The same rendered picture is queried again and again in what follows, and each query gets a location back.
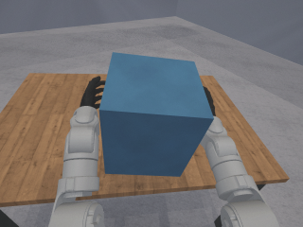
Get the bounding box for robot left upper arm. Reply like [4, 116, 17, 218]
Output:
[49, 201, 105, 227]

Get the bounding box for table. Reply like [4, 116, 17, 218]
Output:
[0, 73, 290, 227]

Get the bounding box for right robot hand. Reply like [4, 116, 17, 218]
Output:
[203, 86, 216, 116]

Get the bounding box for left robot hand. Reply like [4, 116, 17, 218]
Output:
[80, 76, 106, 109]

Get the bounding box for carton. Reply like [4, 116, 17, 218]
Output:
[98, 52, 214, 177]

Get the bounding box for left robot forearm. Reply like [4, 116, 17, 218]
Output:
[48, 106, 99, 227]

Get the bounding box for right robot forearm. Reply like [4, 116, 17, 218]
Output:
[200, 115, 279, 227]

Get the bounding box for robot right upper arm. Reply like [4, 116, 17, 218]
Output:
[220, 200, 278, 227]

